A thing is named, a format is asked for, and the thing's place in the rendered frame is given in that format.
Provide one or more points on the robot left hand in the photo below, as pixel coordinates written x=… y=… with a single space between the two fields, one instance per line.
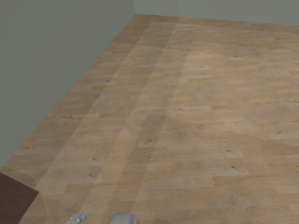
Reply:
x=77 y=218

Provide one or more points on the cupboard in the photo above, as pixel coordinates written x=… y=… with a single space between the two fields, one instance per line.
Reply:
x=15 y=199

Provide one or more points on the left robot thigh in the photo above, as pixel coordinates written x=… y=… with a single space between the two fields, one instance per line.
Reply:
x=123 y=218

